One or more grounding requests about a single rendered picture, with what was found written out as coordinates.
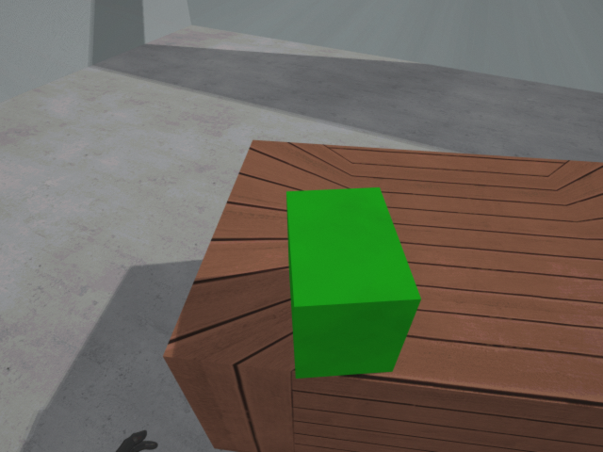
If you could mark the pedestal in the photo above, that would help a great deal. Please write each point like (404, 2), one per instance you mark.
(504, 354)

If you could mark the carton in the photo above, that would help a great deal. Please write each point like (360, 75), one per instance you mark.
(353, 295)

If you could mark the robot left hand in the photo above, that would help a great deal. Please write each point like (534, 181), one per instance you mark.
(135, 443)

